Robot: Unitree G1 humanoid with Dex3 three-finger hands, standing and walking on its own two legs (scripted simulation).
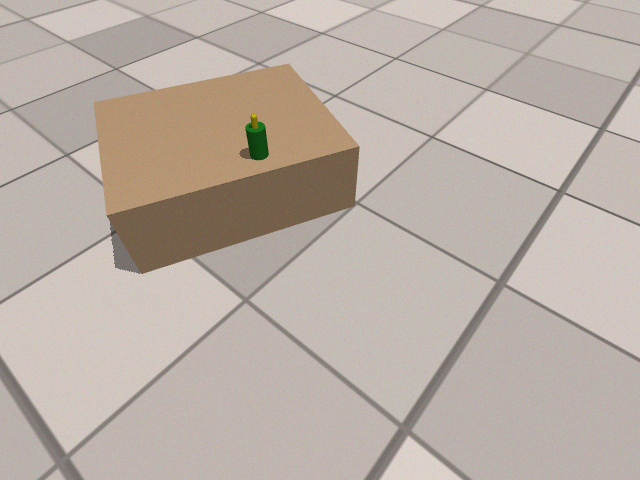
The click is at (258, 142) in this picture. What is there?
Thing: necked bottle
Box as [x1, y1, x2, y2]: [245, 114, 268, 159]
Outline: 252,114 251,121 245,127 250,156 254,159 262,159 265,158 268,154 264,124 258,122 256,119 256,115
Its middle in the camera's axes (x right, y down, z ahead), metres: -0.25 -0.39 +1.45
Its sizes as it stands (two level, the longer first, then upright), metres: 0.072 0.072 0.175
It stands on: a support 0.33 m high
